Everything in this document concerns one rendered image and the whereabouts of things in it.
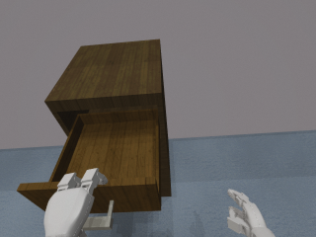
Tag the left robot hand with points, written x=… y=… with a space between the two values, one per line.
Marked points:
x=68 y=209

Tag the cabinet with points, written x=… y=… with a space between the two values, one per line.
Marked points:
x=114 y=77

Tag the handle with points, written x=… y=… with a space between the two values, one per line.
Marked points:
x=100 y=222

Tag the right robot hand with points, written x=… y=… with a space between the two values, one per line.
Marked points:
x=249 y=218

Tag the drawer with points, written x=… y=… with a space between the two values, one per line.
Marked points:
x=125 y=146

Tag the robot right forearm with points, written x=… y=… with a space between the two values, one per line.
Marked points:
x=261 y=232

